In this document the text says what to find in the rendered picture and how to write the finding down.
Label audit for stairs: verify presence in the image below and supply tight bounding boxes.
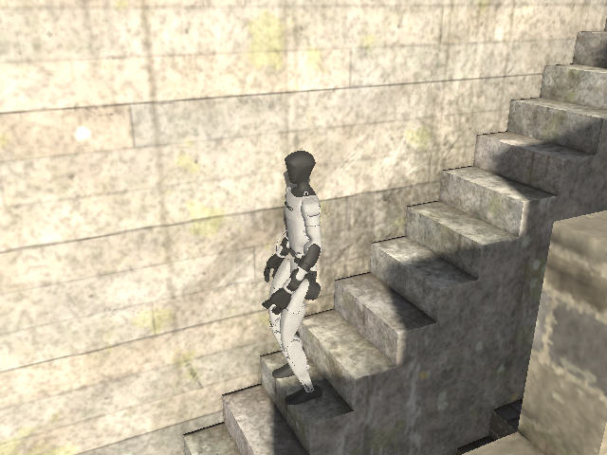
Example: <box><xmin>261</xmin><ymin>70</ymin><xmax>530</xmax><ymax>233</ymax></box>
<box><xmin>183</xmin><ymin>18</ymin><xmax>607</xmax><ymax>455</ymax></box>

